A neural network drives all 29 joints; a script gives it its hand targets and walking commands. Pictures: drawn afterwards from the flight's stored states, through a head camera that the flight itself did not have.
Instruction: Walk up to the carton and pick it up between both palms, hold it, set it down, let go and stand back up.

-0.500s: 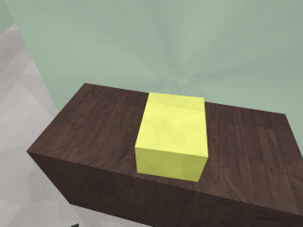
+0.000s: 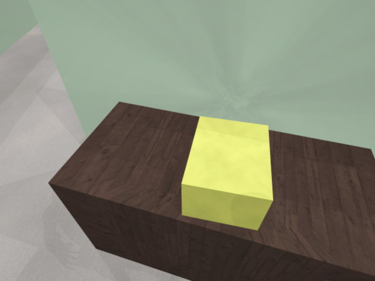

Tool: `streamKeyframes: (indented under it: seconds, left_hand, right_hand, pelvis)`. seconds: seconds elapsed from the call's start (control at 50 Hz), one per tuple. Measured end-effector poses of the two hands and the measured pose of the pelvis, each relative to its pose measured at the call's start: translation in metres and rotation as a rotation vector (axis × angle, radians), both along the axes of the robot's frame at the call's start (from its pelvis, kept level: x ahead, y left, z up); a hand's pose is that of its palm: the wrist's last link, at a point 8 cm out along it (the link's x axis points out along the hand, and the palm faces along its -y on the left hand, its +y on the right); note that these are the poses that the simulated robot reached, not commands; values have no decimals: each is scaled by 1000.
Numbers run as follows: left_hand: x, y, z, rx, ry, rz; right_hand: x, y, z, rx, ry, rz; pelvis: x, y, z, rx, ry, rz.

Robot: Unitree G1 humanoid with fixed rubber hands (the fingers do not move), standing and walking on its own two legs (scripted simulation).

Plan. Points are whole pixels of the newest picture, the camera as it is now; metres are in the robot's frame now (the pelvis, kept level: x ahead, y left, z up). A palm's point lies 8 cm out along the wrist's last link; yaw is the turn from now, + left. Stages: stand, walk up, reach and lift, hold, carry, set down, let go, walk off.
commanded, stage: stand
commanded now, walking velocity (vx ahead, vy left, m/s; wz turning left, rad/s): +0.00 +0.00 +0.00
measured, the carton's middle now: (226, 168) +0.48 -0.08 -0.10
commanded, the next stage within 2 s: none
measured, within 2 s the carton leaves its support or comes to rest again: neither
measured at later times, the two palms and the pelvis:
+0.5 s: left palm out of the picture -0.01 +0.24 -0.15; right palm out of the picture +0.00 -0.22 -0.14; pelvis +0.02 +0.01 +0.00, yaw +1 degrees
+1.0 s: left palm out of the picture -0.03 +0.23 -0.15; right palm out of the picture -0.01 -0.20 -0.14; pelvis +0.02 +0.02 +0.00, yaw +2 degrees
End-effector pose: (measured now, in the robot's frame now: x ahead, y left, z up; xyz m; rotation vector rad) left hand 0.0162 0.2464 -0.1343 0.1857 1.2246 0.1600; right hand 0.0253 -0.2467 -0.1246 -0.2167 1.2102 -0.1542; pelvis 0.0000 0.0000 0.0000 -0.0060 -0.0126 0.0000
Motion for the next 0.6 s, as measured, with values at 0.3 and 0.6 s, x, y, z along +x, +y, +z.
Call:
streamKeyframes:
  seconds: [0.3,0.6]
  left_hand:
    - [-14,-3,-9,-27,106,34]
    - [-28,-7,-14,-46,189,69]
  right_hand:
    - [-17,19,-9,17,112,-21]
    - [-27,34,-14,31,183,-30]
  pelvis:
    - [13,9,1,1,-9,16]
    - [19,15,1,1,-20,28]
